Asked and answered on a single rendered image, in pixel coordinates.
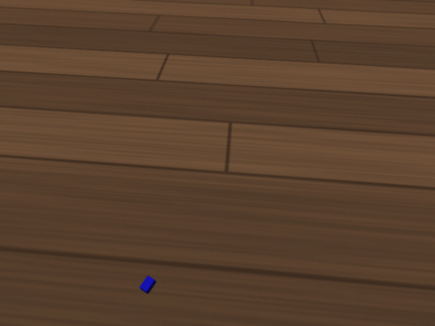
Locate small box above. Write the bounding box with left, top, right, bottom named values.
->
left=140, top=276, right=156, bottom=294

